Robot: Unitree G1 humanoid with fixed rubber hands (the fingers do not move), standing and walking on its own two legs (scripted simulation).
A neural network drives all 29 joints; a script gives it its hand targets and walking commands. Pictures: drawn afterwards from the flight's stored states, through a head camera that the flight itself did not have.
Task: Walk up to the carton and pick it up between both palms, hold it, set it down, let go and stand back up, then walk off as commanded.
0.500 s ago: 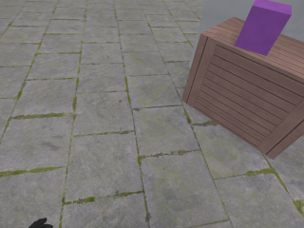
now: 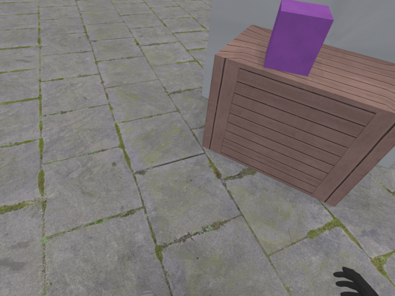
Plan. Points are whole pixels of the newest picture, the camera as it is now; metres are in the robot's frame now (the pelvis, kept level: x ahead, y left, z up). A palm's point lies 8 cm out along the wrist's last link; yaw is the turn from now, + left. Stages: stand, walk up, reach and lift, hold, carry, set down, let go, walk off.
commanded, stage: walk up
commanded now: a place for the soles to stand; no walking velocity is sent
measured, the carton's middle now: (294, 37) +1.19 -0.46 +0.05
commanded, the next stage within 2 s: none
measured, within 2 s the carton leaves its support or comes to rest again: neither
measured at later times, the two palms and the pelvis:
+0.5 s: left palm (48, 245) +0.26 +0.33 -0.09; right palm (352, 288) +0.17 -0.29 -0.02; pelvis +0.15 +0.03 +0.04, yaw -11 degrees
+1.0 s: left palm (117, 171) +0.46 +0.22 -0.07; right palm (360, 234) +0.30 -0.41 -0.07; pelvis +0.30 -0.07 +0.01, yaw -21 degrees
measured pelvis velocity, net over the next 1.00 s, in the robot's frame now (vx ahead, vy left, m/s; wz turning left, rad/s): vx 0.30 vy -0.07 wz -0.36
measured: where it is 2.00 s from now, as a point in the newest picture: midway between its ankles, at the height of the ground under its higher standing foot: (216, 250)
